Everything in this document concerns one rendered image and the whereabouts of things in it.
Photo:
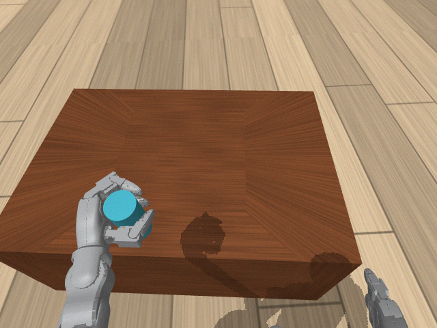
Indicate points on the left robot arm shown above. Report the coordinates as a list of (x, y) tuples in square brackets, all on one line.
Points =
[(88, 283)]

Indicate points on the right robot hand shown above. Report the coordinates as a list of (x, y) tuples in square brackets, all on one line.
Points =
[(383, 312)]

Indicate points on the can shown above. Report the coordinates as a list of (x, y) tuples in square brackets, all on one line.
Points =
[(122, 208)]

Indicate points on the left robot hand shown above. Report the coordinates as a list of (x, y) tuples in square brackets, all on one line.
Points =
[(94, 228)]

